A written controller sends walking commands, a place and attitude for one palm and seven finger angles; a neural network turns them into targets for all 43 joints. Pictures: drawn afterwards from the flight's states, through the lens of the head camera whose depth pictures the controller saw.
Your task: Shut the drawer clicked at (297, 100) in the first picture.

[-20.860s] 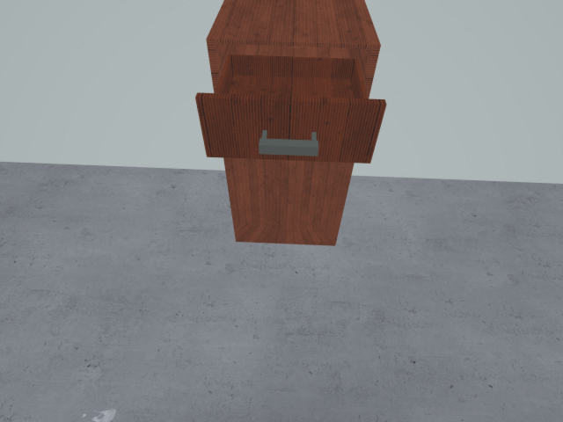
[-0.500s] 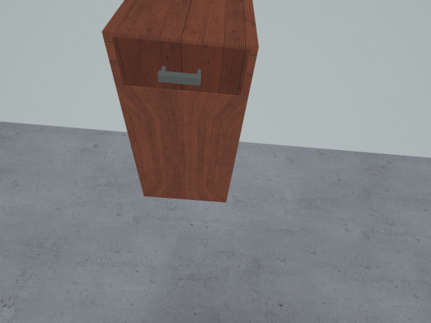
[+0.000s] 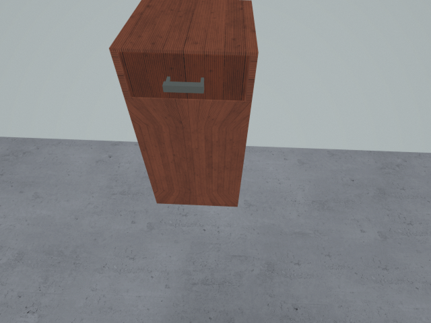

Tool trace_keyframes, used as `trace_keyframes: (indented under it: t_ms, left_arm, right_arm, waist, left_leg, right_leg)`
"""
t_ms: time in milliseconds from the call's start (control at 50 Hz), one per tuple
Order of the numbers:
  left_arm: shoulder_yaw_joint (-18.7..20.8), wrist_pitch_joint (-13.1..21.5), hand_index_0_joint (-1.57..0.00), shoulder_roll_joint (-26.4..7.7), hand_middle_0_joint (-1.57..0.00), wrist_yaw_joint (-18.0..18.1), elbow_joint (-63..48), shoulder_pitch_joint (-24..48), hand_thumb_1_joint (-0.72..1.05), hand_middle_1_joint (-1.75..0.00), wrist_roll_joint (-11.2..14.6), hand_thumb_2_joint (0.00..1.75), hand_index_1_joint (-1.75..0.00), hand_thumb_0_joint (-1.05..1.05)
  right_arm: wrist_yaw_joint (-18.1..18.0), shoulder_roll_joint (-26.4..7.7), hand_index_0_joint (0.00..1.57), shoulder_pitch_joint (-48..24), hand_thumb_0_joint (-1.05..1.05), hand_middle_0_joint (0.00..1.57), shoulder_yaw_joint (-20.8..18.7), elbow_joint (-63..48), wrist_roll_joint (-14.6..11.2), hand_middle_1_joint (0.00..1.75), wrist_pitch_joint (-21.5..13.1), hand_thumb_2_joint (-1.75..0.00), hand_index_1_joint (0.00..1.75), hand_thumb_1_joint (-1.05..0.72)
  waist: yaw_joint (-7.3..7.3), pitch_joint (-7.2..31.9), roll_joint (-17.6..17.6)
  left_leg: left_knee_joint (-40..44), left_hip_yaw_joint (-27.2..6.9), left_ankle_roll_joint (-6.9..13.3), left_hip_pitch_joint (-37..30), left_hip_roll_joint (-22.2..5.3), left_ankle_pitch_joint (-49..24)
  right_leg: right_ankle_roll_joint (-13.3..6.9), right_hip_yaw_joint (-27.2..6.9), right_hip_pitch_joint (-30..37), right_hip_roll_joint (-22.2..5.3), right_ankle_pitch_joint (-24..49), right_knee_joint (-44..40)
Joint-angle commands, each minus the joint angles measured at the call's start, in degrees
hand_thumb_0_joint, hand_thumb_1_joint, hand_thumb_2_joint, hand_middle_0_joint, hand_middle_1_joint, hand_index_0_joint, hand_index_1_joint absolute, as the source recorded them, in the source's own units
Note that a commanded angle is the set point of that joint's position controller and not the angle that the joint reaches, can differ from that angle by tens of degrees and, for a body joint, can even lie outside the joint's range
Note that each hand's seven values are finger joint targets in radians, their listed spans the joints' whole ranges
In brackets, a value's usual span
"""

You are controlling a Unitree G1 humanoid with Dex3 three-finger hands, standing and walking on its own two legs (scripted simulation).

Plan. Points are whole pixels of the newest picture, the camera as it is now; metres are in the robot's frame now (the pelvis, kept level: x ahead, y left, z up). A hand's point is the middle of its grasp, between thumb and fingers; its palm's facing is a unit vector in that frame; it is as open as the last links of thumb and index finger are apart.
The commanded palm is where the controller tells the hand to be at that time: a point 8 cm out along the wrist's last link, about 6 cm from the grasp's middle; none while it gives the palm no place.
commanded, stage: let the arm hang, fingers relaxed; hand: left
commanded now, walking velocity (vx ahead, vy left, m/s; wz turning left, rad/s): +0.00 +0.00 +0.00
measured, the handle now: (184, 83) +0.78 +0.14 +0.01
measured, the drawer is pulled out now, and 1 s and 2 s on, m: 0.00 0.00 0.00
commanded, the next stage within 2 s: look to check the result in 0.28 s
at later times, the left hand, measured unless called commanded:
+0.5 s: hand out of the picture +0.00 +0.14 -0.18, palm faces +0.03 -0.98 -0.17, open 7.3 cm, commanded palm none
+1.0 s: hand out of the picture +0.01 +0.13 -0.18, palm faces +0.03 -0.99 -0.17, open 7.3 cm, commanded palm none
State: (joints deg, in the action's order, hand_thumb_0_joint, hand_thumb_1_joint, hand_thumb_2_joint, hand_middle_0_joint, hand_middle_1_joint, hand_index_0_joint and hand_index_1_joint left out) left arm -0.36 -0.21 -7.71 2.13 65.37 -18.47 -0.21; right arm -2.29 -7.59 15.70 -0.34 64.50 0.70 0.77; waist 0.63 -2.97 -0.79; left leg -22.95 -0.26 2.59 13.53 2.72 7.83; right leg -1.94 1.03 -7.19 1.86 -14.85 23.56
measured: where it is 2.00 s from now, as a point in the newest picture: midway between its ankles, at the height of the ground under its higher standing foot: outside the picture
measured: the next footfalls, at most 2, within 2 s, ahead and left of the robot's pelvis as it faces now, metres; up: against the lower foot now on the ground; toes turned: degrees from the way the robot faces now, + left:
none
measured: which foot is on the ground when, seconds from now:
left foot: down 0.00-1.00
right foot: down 0.00-1.00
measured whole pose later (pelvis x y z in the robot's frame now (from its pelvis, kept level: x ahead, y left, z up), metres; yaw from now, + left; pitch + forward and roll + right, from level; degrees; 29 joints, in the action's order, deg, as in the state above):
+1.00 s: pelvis +0.03 -0.03 +0.00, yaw -1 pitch -2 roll +0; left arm 0.2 0.7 -6.0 3.0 65.2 -17.9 0.1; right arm -3.2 -6.5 15.9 -0.5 66.0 0.5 0.1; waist 0.7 -3.3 0.1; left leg -24.7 -0.4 0.3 11.7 0.5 11.4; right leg -3.9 0.7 -4.1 4.2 -16.3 22.0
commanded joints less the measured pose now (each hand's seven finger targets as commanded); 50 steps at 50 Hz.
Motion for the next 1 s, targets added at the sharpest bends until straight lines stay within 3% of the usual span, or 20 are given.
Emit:
trace_keyframes:
  t_ms: [0,140,340,440,600,740,880,980]
  left_arm:
    - [0.99,0.78,-0.20,-4.81,-0.20,0.17,-0.39,-4.84,0.90,-0.30,-0.18,0.90,-0.30,0.00]
    - [1.19,1.29,-0.20,-4.07,-0.20,0.34,-0.69,-4.45,0.90,-0.30,-0.03,0.90,-0.30,0.00]
    - [1.23,1.36,-0.20,-3.38,-0.20,0.59,-0.54,-4.28,0.90,-0.30,0.13,0.90,-0.30,0.00]
    - [1.24,1.45,-0.20,-3.26,-0.20,0.76,-0.38,-4.79,0.90,-0.30,0.12,0.90,-0.30,0.00]
    - [1.26,1.45,-0.20,-3.01,-0.20,0.85,-0.16,-5.20,0.90,-0.30,0.16,0.90,-0.30,0.00]
    - [1.35,1.52,-0.20,-3.30,-0.20,1.04,-0.10,-5.58,0.90,-0.30,0.12,0.90,-0.30,0.00]
    - [1.39,1.48,-0.20,-3.48,-0.20,0.94,-0.32,-5.36,0.90,-0.30,0.20,0.90,-0.30,0.00]
    - [1.43,1.54,-0.20,-3.40,-0.20,1.01,-0.37,-5.43,0.90,-0.30,0.20,0.90,-0.30,0.00]
  right_arm:
    - [-0.22,-5.23,0.20,4.50,0.00,0.20,-0.96,-0.82,0.08,0.30,-0.68,-0.90,0.30,-0.90]
    - [-0.40,-3.80,0.20,5.32,0.00,0.20,-0.83,-0.39,0.01,0.30,-1.15,-0.90,0.30,-0.90]
    - [-0.74,-3.40,0.20,6.12,0.00,0.20,-0.74,0.19,-0.07,0.30,-1.19,-0.90,0.30,-0.90]
    - [-0.77,-3.23,0.20,6.05,0.00,0.20,-0.81,0.41,-0.10,0.30,-1.08,-0.90,0.30,-0.90]
    - [-0.93,-3.32,0.20,5.47,0.00,0.20,-0.79,0.54,-0.15,0.30,-1.11,-0.90,0.30,-0.90]
    - [-0.94,-3.24,0.20,5.30,0.00,0.20,-0.84,0.58,-0.23,0.30,-1.03,-0.90,0.30,-0.90]
    - [-1.02,-3.54,0.20,5.18,0.00,0.20,-0.68,0.64,-0.17,0.30,-1.14,-0.90,0.30,-0.90]
    - [-1.05,-3.76,0.20,5.06,0.00,0.20,-0.78,0.52,-0.19,0.30,-1.08,-0.90,0.30,-0.90]
  waist:
    - [-0.05,-4.23,-0.39]
    - [-0.10,-1.72,0.61]
    - [0.05,-1.63,-0.38]
    - [0.03,-1.63,1.55]
    - [0.07,-1.69,0.44]
    - [-0.03,-2.33,2.09]
    - [-0.10,-2.11,-0.12]
    - [-0.06,-2.27,1.29]
  left_leg:
    - [5.61,-8.79,0.85,-1.17,-7.13,6.03]
    - [2.83,-7.17,0.58,-2.43,-6.90,-1.08]
    - [1.30,-6.32,0.37,-3.49,-7.26,-4.94]
    - [0.62,-5.67,0.21,-3.97,-7.08,-5.33]
    - [0.58,-5.28,0.20,-4.97,-7.41,-6.05]
    - [0.10,-4.49,0.00,-4.86,-7.25,-5.94]
    - [0.38,-4.72,0.02,-4.97,-7.32,-6.19]
    - [0.15,-4.54,-0.05,-4.94,-7.31,-5.85]
  right_leg:
    - [-1.80,-6.43,-7.97,-5.85,-4.53,-6.37]
    - [-1.69,-6.57,-5.73,-6.58,0.23,-6.46]
    - [-1.38,-6.71,-4.75,-6.54,4.25,-6.31]
    - [-0.95,-6.64,-4.39,-6.74,6.07,-6.53]
    - [-0.72,-6.86,-4.25,-6.63,8.06,-6.34]
    - [0.22,-6.90,-3.90,-6.85,10.86,-6.51]
    - [0.05,-6.98,-3.32,-6.76,10.18,-6.59]
    - [0.48,-7.26,-3.21,-6.69,10.97,-6.92]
